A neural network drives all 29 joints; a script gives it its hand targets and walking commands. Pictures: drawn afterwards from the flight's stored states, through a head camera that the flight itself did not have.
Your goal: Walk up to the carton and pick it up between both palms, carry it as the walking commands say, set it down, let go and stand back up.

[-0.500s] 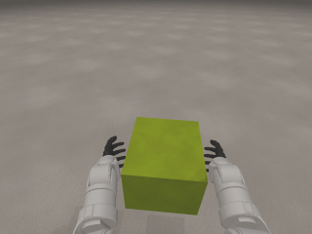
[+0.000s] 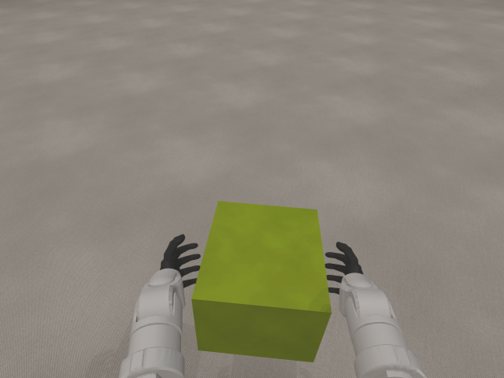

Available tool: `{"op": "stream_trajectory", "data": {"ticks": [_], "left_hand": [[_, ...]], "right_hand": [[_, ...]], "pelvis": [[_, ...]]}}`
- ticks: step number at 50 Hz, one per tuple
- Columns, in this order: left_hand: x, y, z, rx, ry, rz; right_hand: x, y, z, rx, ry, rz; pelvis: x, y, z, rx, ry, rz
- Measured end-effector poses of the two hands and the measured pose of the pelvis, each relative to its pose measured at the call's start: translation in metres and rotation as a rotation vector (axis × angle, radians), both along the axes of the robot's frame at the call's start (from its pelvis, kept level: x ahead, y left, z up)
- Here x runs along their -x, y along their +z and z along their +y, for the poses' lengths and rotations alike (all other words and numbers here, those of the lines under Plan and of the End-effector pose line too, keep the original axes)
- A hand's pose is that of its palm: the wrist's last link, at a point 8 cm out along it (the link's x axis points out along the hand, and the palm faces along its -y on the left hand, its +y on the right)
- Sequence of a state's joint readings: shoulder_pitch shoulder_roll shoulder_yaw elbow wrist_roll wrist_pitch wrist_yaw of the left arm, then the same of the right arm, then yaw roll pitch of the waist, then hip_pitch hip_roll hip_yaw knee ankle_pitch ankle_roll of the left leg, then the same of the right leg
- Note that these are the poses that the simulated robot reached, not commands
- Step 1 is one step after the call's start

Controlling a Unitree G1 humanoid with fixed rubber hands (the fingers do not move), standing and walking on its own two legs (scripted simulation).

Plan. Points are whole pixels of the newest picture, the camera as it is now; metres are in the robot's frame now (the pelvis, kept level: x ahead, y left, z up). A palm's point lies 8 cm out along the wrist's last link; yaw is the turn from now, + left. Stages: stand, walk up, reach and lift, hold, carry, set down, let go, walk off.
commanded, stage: set down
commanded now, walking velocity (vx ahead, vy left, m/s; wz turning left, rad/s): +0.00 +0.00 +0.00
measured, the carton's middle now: (261, 274) +0.37 +0.01 -0.09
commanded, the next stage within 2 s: none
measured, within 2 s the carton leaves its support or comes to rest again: neither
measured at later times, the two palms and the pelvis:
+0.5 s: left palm (179, 302) +0.30 +0.17 -0.09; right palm (338, 303) +0.31 -0.14 -0.10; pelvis -0.01 +0.00 -0.01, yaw +0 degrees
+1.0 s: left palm (184, 326) +0.29 +0.18 -0.18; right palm (326, 312) +0.33 -0.13 -0.17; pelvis -0.06 +0.01 -0.06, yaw +0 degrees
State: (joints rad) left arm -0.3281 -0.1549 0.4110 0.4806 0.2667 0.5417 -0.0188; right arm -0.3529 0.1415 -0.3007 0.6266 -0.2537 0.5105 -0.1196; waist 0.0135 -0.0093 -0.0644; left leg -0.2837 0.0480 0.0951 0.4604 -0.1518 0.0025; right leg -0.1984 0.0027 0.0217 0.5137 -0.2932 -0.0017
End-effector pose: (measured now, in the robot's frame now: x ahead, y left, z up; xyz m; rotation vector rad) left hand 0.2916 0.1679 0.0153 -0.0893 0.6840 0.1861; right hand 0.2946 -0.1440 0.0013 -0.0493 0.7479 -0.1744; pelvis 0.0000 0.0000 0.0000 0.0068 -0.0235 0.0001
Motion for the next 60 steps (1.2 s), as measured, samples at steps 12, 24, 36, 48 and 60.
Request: {"op": "stream_trajectory", "data": {"ticks": [12,24,36,48,60], "left_hand": [[-0.012,-0.043,0.01,-0.034,0.031,0.042],[-0.01,-0.097,0.007,-0.086,0.009,0.051],[-0.003,-0.15,0.009,-0.197,-0.051,0.025],[-0.005,-0.189,0.01,-0.207,-0.047,0.014],[-0.008,-0.24,0.012,-0.191,-0.009,0.042]], "right_hand": [[-0.015,-0.042,0.006,-0.065,0.072,0.035],[-0.016,-0.094,0.004,-0.041,0.068,0.03],[-0.022,-0.133,0.009,0.067,0.133,-0.081],[-0.032,-0.165,0.012,0.121,0.164,-0.099],[-0.039,-0.218,0.016,0.09,0.138,-0.073]], "pelvis": [[-0.006,-0.001,0.001,-0.001,0.002,0.138],[0.004,-0.011,0.0,-0.004,0.005,0.353],[0.035,-0.035,0.001,0.001,0.004,0.514],[0.055,-0.054,0.009,0.007,0.003,0.543],[0.066,-0.081,0.008,0.001,0.008,0.628]]}}
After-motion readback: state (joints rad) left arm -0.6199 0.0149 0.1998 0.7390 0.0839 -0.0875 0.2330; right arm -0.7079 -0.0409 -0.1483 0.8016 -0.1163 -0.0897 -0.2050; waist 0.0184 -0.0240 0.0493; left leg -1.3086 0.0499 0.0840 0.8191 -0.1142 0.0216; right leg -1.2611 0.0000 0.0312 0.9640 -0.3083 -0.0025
